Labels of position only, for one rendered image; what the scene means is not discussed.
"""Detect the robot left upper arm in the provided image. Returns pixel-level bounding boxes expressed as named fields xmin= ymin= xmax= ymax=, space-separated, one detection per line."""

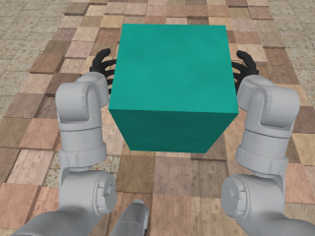
xmin=10 ymin=170 xmax=117 ymax=236

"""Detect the robot left hand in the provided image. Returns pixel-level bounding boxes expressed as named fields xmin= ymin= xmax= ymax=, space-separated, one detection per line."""
xmin=90 ymin=48 xmax=117 ymax=94

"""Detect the robot left thigh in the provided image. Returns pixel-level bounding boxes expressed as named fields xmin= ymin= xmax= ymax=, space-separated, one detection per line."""
xmin=109 ymin=203 xmax=150 ymax=236

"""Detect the robot right hand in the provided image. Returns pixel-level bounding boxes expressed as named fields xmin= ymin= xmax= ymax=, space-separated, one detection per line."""
xmin=231 ymin=50 xmax=259 ymax=95

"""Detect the carton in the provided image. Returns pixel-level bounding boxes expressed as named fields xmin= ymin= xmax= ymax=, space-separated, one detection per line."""
xmin=108 ymin=24 xmax=239 ymax=153

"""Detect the robot left shin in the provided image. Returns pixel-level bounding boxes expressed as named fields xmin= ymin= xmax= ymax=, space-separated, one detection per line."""
xmin=134 ymin=199 xmax=146 ymax=236

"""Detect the robot left forearm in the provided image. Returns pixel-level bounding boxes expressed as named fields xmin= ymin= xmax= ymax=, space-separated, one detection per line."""
xmin=55 ymin=72 xmax=109 ymax=204

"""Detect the robot right forearm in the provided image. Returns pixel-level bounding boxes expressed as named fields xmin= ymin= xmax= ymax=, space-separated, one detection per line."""
xmin=234 ymin=75 xmax=300 ymax=204

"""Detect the robot right upper arm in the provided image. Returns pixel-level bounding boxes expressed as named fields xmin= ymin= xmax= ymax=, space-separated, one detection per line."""
xmin=220 ymin=173 xmax=315 ymax=236

